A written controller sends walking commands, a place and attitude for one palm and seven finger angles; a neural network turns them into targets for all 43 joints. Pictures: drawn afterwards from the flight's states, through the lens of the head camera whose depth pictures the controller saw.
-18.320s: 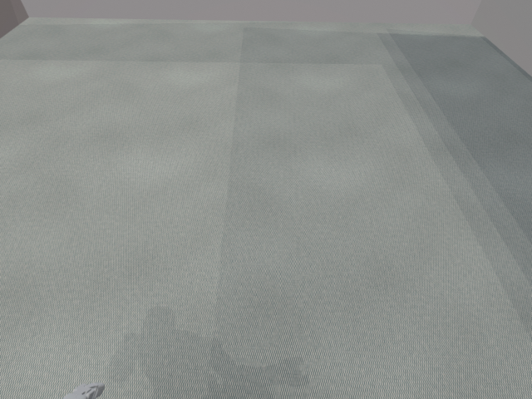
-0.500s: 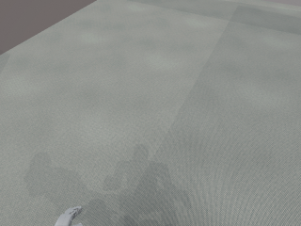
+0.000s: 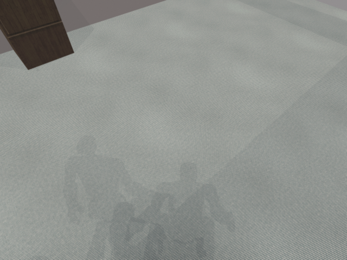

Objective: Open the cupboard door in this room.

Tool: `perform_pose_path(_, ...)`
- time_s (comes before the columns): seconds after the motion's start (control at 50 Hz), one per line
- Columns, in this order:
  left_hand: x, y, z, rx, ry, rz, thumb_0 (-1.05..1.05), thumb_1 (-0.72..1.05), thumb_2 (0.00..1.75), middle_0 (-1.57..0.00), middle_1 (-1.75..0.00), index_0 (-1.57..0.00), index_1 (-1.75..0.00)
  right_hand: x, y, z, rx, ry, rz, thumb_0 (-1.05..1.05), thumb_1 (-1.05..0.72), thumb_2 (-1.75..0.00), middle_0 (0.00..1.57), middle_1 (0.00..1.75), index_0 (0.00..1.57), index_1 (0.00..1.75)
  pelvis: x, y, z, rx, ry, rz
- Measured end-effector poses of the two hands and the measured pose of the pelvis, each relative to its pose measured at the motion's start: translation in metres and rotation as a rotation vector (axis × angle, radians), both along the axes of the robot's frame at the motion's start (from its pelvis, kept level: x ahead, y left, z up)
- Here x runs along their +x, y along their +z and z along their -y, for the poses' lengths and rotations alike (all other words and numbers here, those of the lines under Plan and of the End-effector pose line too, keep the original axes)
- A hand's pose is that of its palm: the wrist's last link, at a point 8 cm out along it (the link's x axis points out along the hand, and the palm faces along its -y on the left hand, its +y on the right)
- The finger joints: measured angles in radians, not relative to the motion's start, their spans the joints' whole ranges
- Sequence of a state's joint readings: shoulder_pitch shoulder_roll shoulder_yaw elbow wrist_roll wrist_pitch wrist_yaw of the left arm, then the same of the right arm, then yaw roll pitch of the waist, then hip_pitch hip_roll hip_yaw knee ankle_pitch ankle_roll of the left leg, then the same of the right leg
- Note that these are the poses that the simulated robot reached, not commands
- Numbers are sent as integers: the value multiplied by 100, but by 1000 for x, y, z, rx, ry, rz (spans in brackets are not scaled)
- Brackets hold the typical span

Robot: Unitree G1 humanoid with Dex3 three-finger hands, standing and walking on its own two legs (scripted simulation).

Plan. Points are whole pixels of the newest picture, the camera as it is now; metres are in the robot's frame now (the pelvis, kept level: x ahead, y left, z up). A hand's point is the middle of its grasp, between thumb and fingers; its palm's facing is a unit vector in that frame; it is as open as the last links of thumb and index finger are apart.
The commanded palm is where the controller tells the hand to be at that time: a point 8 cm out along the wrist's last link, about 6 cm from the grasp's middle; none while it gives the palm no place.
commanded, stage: turn or walk to find it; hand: left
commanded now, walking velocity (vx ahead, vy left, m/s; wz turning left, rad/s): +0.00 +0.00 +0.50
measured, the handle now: out of the picture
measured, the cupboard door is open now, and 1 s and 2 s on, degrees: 0 0 0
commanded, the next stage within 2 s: none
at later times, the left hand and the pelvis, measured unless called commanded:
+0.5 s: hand out of the picture +0.02 +0.18 -0.13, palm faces +0.26 -0.93 -0.27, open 7.4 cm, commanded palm none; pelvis +0.00 -0.03 +0.01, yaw +14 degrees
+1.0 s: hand out of the picture -0.06 +0.21 -0.17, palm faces +0.52 -0.83 -0.17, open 7.4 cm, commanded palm none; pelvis +0.11 +0.10 +0.00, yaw +27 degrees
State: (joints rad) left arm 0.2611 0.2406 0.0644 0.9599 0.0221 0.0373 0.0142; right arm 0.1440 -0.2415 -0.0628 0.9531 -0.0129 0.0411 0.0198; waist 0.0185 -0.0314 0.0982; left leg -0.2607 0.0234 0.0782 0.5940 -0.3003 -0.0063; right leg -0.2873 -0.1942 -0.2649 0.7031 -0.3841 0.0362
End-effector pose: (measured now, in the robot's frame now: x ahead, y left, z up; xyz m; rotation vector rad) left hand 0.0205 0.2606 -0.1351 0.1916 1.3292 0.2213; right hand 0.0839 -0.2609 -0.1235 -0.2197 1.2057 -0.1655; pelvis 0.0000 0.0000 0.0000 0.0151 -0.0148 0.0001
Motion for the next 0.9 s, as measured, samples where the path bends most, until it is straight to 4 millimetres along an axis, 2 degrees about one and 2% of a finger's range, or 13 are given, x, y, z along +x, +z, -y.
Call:
perform_pose_path(0.08,-15,-1,-18,7,47,-39,1,91,90,-20,-30,-20,-30,19,13,-17,-14,51,62,0,-91,-90,19,30,20,30,-4,5,-7,-9,24,8)
perform_pose_path(0.18,-7,13,-21,8,72,33,1,91,90,-20,-29,-20,-30,25,19,-28,-2,96,67,0,-90,-90,20,30,20,30,-7,13,-9,-18,68,6)
perform_pose_path(0.28,9,23,-11,22,79,115,1,91,90,-20,-29,-20,-30,21,12,-26,29,115,52,0,-90,-90,20,30,20,30,-12,14,-1,-14,115,5)
perform_pose_path(0.38,17,29,12,39,80,198,1,91,90,-20,-29,-20,-30,13,-9,-10,64,125,14,0,-90,-90,20,30,21,30,-9,5,19,-3,166,3)
perform_pose_path(0.44,2,32,27,46,120,217,1,91,90,-20,-29,-20,-30,12,-16,-1,71,153,-33,0,-90,-90,20,30,20,30,-6,5,27,-5,210,14)
perform_pose_path(0.52,-32,38,44,32,195,136,0,91,90,-20,-30,-20,-30,22,-7,4,85,185,-62,0,-91,-90,20,30,20,30,4,17,29,14,250,10)
perform_pose_path(0.64,-76,35,61,-6,320,17,1,91,90,-20,-30,-20,-30,44,1,-5,73,251,-114,0,-91,-90,19,30,20,30,26,25,21,15,330,0)
perform_pose_path(0.7,-94,31,67,-32,390,-36,1,91,90,-20,-30,-20,-30,65,0,-22,64,305,-141,0,-91,-90,19,30,20,30,38,24,10,6,371,-4)
perform_pose_path(0.76,-111,26,71,-66,458,-95,1,91,90,-20,-30,-20,-30,97,0,-52,62,375,-140,0,-91,-90,19,30,20,30,50,20,-6,-5,412,-9)
perform_pose_path(0.84,-129,16,70,-124,543,-181,1,91,90,-20,-30,-20,-30,157,-2,-111,64,491,-83,1,-91,-90,19,30,20,30,69,12,-35,-22,453,-13)
perform_pose_path(0.9,-138,2,59,-173,585,-252,1,91,90,-20,-30,-20,-30,205,-4,-164,65,563,16,1,-91,-90,19,30,20,30,85,-2,-66,-26,473,-14)
